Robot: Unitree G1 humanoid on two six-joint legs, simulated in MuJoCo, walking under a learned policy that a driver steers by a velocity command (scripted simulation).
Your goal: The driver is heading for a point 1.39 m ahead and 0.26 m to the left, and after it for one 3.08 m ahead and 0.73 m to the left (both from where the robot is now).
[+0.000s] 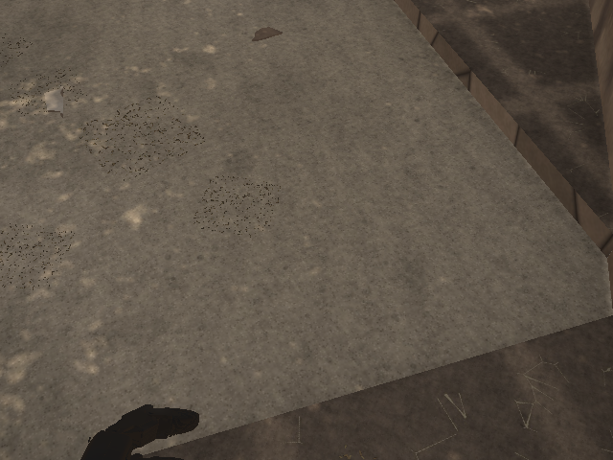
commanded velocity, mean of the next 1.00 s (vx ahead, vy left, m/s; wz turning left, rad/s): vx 0.50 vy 0.00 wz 0.29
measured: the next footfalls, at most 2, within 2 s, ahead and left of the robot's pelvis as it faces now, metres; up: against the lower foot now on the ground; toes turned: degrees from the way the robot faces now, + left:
right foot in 0.02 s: +0.17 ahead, -0.13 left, +0.00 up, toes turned -1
left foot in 0.54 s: +0.44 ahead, +0.20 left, +0.00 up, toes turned +20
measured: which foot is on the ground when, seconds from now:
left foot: down 0.00-0.04, up 0.06-0.52, down 0.54-1.00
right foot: up 0.00-0.00, down 0.02-0.54, up 0.56-1.00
